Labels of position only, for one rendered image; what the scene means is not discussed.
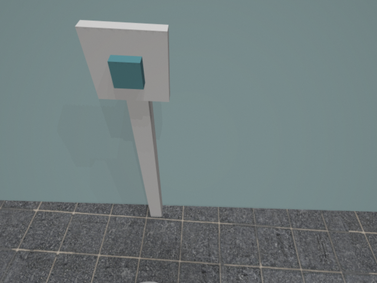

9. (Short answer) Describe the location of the panel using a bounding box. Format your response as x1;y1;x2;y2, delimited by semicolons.
75;20;170;217

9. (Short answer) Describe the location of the button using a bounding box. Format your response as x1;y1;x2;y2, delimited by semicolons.
107;55;145;90

